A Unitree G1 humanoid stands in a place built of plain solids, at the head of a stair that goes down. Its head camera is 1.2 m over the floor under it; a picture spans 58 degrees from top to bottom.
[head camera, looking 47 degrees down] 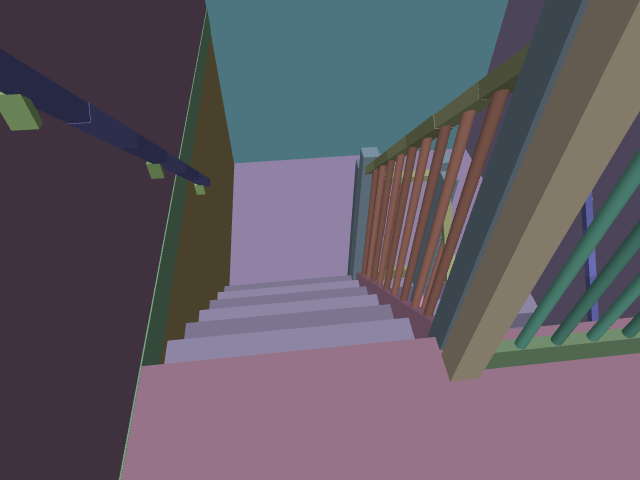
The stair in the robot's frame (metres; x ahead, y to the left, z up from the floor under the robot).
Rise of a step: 0.21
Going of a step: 0.20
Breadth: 0.90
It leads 6 degrees to the left of straight ahead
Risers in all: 7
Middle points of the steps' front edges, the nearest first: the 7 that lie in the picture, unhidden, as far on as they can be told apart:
0.65 0.09 0.00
0.86 0.11 -0.20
1.06 0.13 -0.41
1.26 0.15 -0.61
1.47 0.18 -0.82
1.67 0.20 -1.02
1.88 0.22 -1.23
